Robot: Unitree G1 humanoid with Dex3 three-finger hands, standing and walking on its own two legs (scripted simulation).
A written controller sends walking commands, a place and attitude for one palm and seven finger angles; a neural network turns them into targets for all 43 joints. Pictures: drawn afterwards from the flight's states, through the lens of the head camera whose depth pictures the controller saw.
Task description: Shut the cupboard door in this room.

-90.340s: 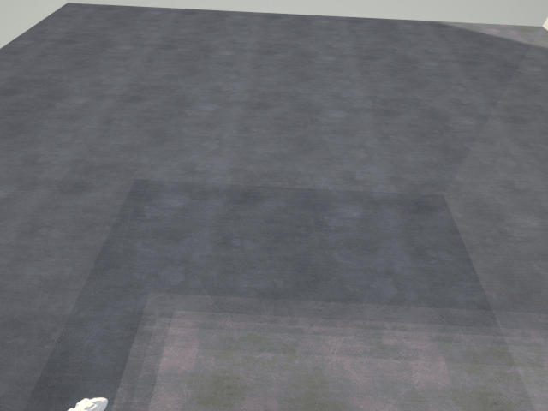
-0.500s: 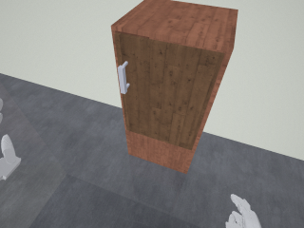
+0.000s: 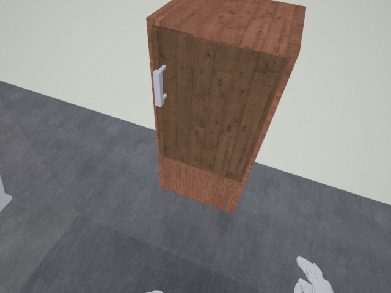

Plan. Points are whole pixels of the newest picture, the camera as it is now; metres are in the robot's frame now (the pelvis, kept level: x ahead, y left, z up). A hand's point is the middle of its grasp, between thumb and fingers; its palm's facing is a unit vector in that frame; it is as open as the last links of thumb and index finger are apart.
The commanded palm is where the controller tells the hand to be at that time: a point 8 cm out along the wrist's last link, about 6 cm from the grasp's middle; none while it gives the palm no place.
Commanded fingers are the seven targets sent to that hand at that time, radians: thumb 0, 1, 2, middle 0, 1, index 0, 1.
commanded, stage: step back with the hand held close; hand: left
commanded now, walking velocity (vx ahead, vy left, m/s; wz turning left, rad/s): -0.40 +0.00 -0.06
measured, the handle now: (161, 85) +0.74 +0.14 +0.01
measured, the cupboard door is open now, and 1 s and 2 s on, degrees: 0 0 0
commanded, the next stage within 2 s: stop stepping back and stand still in 0.42 s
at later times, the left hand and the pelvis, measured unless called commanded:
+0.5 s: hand out of the picture +0.09 +0.30 +0.19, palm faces +0.54 -0.75 -0.39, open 7.4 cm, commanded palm +0.05 +0.31 +0.19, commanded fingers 0.00 0.90 0.90 -0.20 -0.30 -0.20 -0.30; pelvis -0.09 +0.01 +0.00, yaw +0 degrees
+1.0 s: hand out of the picture +0.04 +0.31 +0.19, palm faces +0.47 -0.81 -0.34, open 7.4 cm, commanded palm -0.01 +0.34 +0.19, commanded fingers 0.00 0.90 0.90 -0.20 -0.30 -0.20 -0.30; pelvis -0.17 +0.05 +0.00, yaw -4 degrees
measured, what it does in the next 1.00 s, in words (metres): walks backwards: right foot, then left foot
